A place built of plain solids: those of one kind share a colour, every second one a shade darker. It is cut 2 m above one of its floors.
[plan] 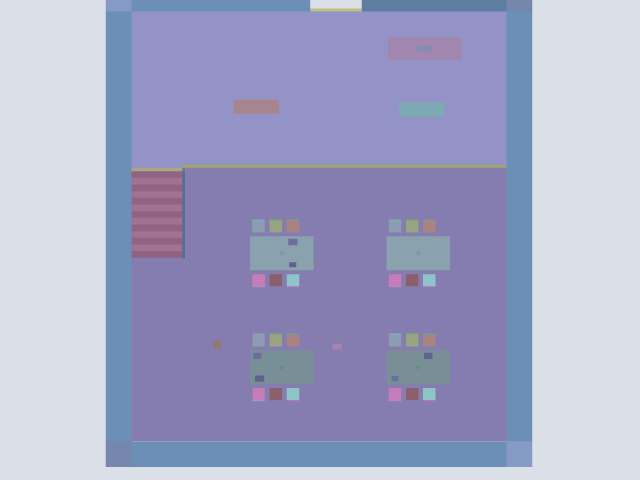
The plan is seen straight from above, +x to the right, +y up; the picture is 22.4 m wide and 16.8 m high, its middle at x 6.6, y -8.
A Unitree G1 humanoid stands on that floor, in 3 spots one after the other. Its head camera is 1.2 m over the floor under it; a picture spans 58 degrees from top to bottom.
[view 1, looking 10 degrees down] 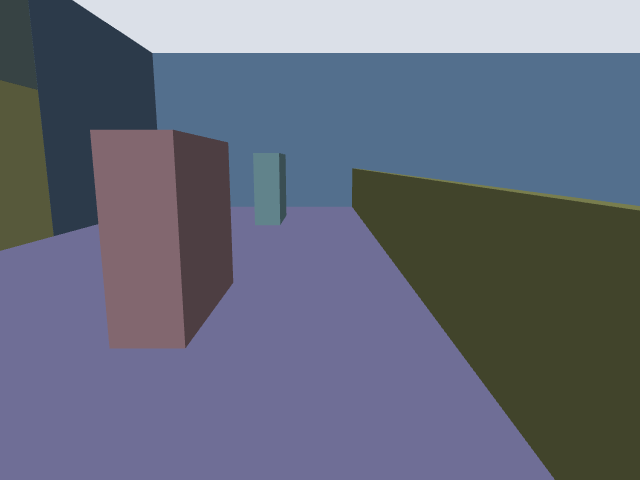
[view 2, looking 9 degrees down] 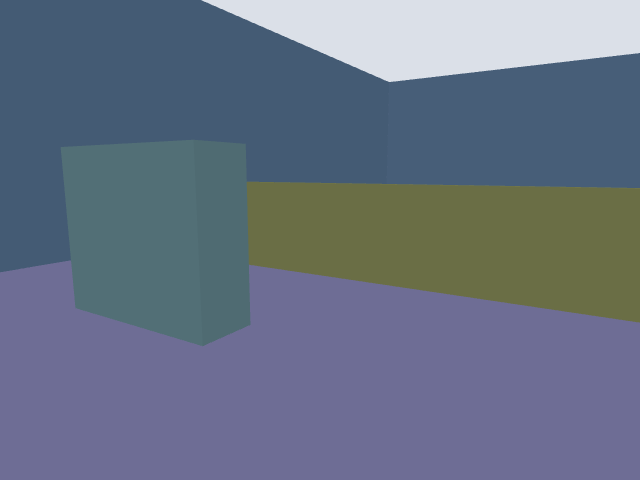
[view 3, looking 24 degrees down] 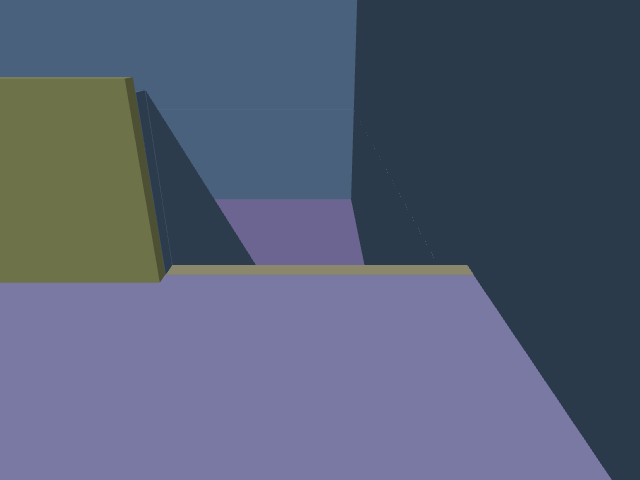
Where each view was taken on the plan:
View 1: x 0.89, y -4.47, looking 0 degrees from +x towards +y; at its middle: floor_main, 6.91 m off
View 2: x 7.16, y -1.20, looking -58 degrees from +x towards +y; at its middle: rail_edge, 4.98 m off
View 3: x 0.89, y -3.27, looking -90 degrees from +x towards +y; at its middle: floor_low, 9.75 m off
